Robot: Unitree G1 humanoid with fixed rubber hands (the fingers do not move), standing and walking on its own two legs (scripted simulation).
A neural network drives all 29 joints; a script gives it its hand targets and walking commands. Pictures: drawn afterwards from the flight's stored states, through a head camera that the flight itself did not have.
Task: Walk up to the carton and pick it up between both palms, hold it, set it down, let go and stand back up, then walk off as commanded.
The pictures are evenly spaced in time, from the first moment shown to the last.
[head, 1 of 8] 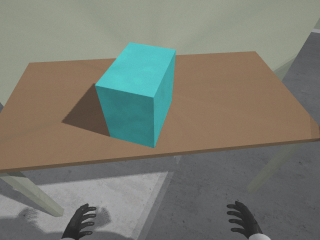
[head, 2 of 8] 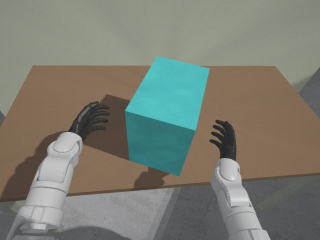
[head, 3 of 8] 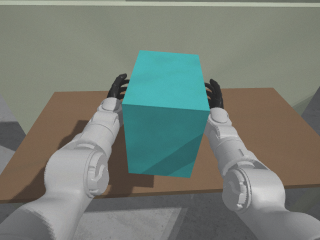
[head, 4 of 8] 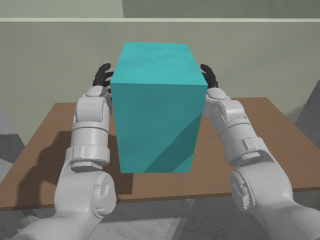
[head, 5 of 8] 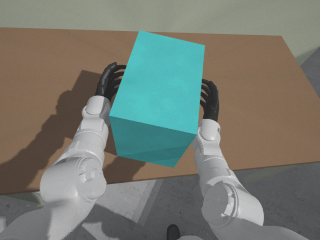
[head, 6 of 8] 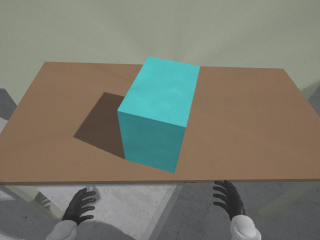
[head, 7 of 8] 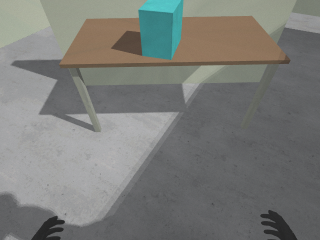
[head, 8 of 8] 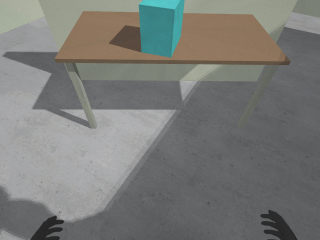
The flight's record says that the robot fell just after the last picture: no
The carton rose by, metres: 0.24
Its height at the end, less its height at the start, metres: +0.00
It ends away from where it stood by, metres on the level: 0.01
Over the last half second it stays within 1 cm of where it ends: yes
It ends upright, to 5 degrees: yes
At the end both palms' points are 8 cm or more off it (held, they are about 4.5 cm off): yes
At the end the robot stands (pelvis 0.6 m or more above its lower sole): yes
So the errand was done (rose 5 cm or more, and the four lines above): yes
